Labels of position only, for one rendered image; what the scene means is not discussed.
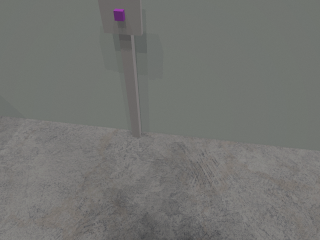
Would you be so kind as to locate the button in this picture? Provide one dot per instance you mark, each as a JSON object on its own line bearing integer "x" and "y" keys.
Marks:
{"x": 119, "y": 14}

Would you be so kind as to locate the panel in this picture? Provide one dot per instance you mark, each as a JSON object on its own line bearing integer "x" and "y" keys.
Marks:
{"x": 127, "y": 29}

